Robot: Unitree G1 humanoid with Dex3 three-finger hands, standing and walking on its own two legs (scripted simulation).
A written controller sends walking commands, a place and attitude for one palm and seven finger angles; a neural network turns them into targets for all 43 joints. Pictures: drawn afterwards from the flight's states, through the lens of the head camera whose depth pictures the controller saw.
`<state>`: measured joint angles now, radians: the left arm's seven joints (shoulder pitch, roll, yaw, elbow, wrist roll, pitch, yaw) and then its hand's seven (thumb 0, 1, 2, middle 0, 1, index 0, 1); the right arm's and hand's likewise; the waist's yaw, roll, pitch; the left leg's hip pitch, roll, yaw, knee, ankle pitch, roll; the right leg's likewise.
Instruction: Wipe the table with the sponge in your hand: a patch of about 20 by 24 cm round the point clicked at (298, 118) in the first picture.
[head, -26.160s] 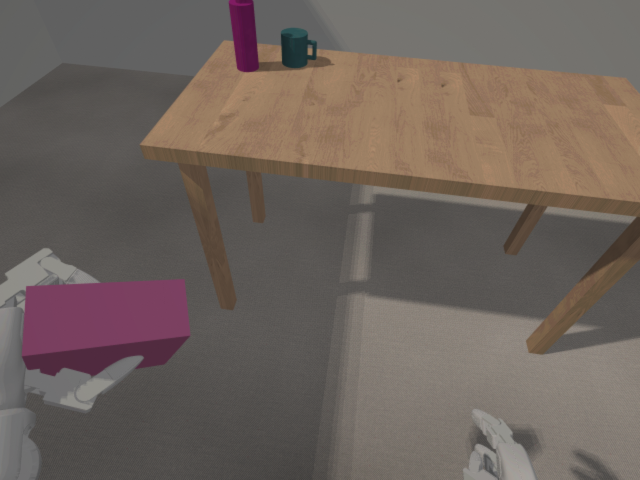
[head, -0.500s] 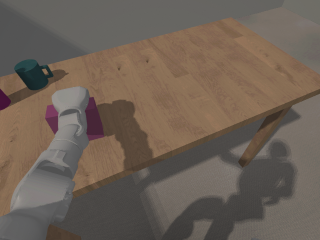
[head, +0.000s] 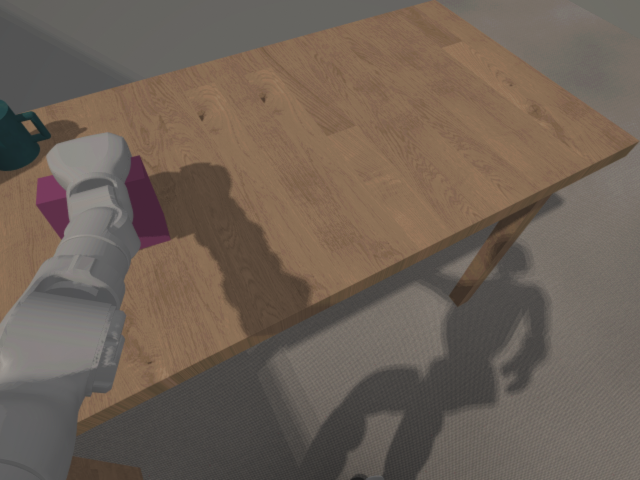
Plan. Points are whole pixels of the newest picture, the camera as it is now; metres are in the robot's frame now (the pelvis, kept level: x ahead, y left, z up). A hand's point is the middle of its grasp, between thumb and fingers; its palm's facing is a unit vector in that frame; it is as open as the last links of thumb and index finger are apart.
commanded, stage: wipe forward along the third lane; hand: left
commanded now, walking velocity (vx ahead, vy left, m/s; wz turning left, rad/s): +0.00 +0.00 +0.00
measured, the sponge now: (115, 221) +0.46 +0.27 +0.02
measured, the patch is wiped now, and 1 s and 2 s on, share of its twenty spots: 0.95 1.00 1.00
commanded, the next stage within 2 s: wipe back along the third lane in 0.28 s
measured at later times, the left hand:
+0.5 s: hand (100, 174) +0.51 +0.29 +0.06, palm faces -0.12 +0.04 -0.99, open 9.3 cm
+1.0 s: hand (100, 195) +0.47 +0.28 +0.07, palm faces -0.03 +0.01 -1.00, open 9.3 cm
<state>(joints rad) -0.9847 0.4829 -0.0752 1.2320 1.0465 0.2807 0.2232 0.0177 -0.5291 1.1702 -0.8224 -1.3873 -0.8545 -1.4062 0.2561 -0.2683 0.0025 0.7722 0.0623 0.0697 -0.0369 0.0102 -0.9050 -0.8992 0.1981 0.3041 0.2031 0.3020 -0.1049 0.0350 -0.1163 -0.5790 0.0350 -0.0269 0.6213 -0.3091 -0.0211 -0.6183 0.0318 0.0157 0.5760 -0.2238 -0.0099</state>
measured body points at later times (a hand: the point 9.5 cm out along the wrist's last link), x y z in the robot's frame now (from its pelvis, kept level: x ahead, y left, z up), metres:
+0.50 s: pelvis +0.02 +0.02 +0.00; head +0.11 +0.03 +0.44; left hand +0.52 +0.28 +0.12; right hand +0.02 -0.24 -0.14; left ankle -0.01 +0.14 -0.72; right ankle +0.02 -0.11 -0.72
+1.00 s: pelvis +0.05 +0.03 +0.01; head +0.09 +0.02 +0.45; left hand +0.47 +0.27 +0.12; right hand +0.17 -0.23 -0.12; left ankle -0.01 +0.14 -0.72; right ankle +0.02 -0.11 -0.72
